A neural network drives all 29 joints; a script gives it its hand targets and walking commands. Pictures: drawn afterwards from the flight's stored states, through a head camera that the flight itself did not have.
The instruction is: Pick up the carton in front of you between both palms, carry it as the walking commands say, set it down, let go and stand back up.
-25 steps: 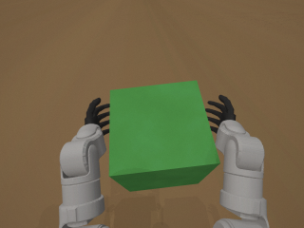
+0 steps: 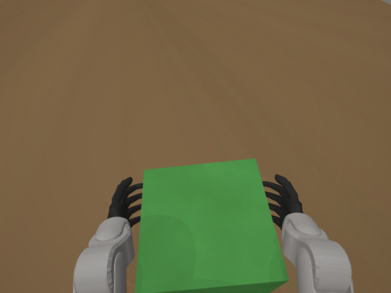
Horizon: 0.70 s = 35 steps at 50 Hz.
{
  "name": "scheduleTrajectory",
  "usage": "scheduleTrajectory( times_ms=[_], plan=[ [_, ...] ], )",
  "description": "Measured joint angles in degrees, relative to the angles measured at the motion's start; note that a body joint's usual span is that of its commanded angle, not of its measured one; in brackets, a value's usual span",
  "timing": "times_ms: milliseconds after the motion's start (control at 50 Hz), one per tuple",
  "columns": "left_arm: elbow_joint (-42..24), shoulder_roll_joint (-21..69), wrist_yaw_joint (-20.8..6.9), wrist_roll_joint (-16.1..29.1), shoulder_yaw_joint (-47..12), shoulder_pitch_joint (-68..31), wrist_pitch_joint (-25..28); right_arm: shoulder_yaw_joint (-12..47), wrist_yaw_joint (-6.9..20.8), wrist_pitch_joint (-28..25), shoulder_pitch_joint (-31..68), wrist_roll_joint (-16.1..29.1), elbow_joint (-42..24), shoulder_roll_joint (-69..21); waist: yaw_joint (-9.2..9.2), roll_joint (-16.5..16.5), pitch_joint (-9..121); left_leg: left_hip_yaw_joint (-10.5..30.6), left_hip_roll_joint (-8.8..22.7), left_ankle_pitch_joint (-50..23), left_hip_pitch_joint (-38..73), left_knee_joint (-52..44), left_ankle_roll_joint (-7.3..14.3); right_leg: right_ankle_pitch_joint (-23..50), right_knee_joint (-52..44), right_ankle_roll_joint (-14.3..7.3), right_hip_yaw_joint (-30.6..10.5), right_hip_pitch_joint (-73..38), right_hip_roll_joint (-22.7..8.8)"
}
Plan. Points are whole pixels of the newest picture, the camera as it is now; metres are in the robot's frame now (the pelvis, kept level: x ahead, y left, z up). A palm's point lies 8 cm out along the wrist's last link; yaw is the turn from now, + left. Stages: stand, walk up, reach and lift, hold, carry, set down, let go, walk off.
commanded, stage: carry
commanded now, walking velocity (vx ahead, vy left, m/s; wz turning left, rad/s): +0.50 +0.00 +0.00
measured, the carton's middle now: (207, 238) +0.25 -0.01 -0.02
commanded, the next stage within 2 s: none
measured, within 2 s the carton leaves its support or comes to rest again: neither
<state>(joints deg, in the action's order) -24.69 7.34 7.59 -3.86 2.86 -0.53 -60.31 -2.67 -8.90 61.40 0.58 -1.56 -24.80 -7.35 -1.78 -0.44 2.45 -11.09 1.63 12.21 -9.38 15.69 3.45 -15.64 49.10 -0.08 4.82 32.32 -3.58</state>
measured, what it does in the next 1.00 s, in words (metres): walks ahead: right foot, then left foot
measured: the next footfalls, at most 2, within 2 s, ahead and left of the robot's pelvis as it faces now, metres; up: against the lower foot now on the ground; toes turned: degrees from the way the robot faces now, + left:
right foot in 0.20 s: +0.35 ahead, -0.11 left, +0.00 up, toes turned -9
left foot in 0.68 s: +0.67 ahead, +0.13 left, +0.00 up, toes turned +15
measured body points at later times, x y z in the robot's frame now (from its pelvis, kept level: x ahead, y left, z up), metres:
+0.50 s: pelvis +0.36 -0.03 +0.00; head +0.32 -0.04 +0.45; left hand +0.58 +0.14 +0.09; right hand +0.60 -0.16 +0.09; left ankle +0.44 +0.14 -0.70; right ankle +0.31 -0.11 -0.75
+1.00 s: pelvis +0.69 +0.04 +0.00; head +0.68 +0.06 +0.45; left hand +0.92 +0.20 +0.07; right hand +0.92 -0.11 +0.08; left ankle +0.63 +0.12 -0.75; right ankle +0.77 -0.12 -0.69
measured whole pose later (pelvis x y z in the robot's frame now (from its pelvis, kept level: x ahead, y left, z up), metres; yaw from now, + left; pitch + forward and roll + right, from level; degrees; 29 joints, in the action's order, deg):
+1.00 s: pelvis +0.69 +0.04 +0.00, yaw +1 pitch +4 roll -2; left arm -30.5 7.7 7.8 -3.8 0.5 6.4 -62.9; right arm -0.8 -8.2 62.8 -6.9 -1.5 -30.0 -7.8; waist -1.3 0.4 6.5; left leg -13.2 2.8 12.2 -6.0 14.0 2.1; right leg -7.0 47.4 0.7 6.4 35.2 -7.0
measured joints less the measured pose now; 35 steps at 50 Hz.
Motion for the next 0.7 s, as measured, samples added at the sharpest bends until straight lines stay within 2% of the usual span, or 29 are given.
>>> scheduleTrajectory(
  times_ms=[120, 180, 200, 220, 260, 280, 320, 360, 420, 500, 560, 660, 680, 700],
  plan=[
    [-7.52, 0.43, 0.67, 0.98, -1.58, 6.25, -2.39, 1.90, 0.38, 1.96, -5.60, 0.43, -6.37, -0.34, 1.28, -0.04, 3.45, 0.86, 0.48, 7.88, 11.75, -2.06, -2.70, 11.52, -17.81, -0.36, 4.94, 0.14, -0.06],
    [-8.83, 0.39, 1.23, 1.94, -1.62, 6.09, -4.17, 1.89, 0.20, 3.66, -6.14, 0.46, -8.29, -0.34, 1.54, -0.64, 4.80, 1.82, 1.48, 14.79, 15.68, 3.35, -4.35, 12.62, -22.09, -1.24, 8.10, -3.66, 1.58],
    [-8.45, 0.39, 1.41, 2.22, -1.64, 5.63, -4.56, 1.57, 0.02, 4.20, -5.93, 0.51, -8.49, -0.30, 1.87, -1.27, 5.29, 2.17, 2.42, 17.69, 15.23, 8.69, -4.64, 12.39, -21.46, -2.40, 8.77, -4.76, 2.15],
    [-7.04, 0.35, 1.54, 2.43, -1.66, 4.84, -4.77, 0.83, -0.15, 4.66, -5.43, 0.59, -7.91, -0.38, 2.28, -2.46, 5.75, 3.00, 4.02, 17.17, 12.23, 17.35, -4.63, 10.39, -18.11, -3.90, 9.50, -4.47, 2.57],
    [-4.55, 0.19, 1.81, 2.82, -1.58, 3.32, -5.65, -0.19, -0.60, 5.87, -4.67, 0.73, -6.68, -0.32, 3.13, -2.47, 5.96, 6.96, 3.59, 14.99, 2.59, 38.20, -4.13, 6.05, -15.55, -5.49, 9.96, -5.47, 2.37],
    [-3.97, 0.18, 1.88, 2.91, -1.41, 3.06, -6.11, -0.28, -0.75, 6.42, -4.46, 0.71, -6.22, -0.28, 3.37, -2.04, 5.82, 7.91, 3.01, 13.72, -2.21, 46.06, -3.58, 5.28, -16.55, -5.48, 9.98, -6.95, 2.22],
    [-3.81, 0.27, 1.91, 2.91, -1.04, 3.49, -6.61, 0.02, -0.79, 7.03, -4.30, 0.55, -5.57, -0.25, 3.71, -1.35, 5.59, 7.93, 2.97, 9.95, -10.13, 52.87, -2.77, 5.24, -20.34, -4.94, 9.77, -10.61, 2.29],
    [-4.22, 0.34, 1.88, 2.79, -0.84, 4.10, -6.66, 0.47, -0.61, 6.97, -4.38, 0.26, -5.30, -0.27, 3.90, -0.75, 5.58, 7.33, 3.67, 6.48, -15.81, 50.94, -2.58, 5.35, -24.48, -4.49, 9.29, -14.39, 2.38],
    [-4.75, 0.37, 1.71, 2.54, -0.83, 4.57, -6.19, 0.95, -0.21, 6.32, -4.65, -0.20, -5.43, -0.33, 3.84, -0.09, 6.06, 6.49, 4.92, 2.41, -21.15, 41.39, -3.39, 5.02, -29.72, -3.86, 8.49, -19.67, 2.40],
    [-5.06, 0.35, 1.40, 2.41, -1.19, 4.67, -5.76, 0.99, -0.14, 6.00, -5.06, -0.38, -6.22, -0.36, 3.16, 0.19, 6.82, 5.09, 5.97, -4.12, -23.98, 26.84, -4.64, 3.56, -35.08, -2.60, 7.76, -26.51, 2.34],
    [-5.00, 0.34, 1.21, 2.15, -1.51, 4.83, -5.81, 0.90, -0.24, 6.19, -5.46, -0.36, -6.55, -0.40, 2.61, 0.12, 7.01, 3.64, 5.76, -8.00, -24.20, 19.80, -4.74, 1.08, -37.08, -1.25, 7.44, -31.37, 2.15],
    [-5.19, 0.38, 1.19, 1.91, -1.65, 5.32, -6.21, 0.88, -0.34, 6.38, -5.92, 0.04, -6.44, -0.42, 2.68, 0.65, 6.42, 0.02, 4.04, -8.78, -20.90, 13.09, -3.42, -6.23, -35.46, 1.79, 6.61, -38.13, 1.13],
    [-5.43, 0.39, 1.21, 1.82, -1.58, 5.33, -6.25, 0.92, -0.34, 6.30, -5.73, 0.15, -6.33, -0.41, 2.73, 0.98, 6.04, -1.19, 3.28, -7.46, -19.05, 11.64, -3.02, -8.89, -32.58, 2.51, 6.20, -38.57, 0.39],
    [-5.42, 0.36, 1.23, 1.72, -1.22, 5.16, -6.13, 1.14, -0.32, 5.82, -5.39, 0.24, -5.56, -0.38, 2.41, 2.11, 5.58, -2.16, 2.41, -9.22, -18.15, 12.20, -1.55, -12.03, -27.29, 2.81, 5.74, -37.73, -1.20]
  ],
)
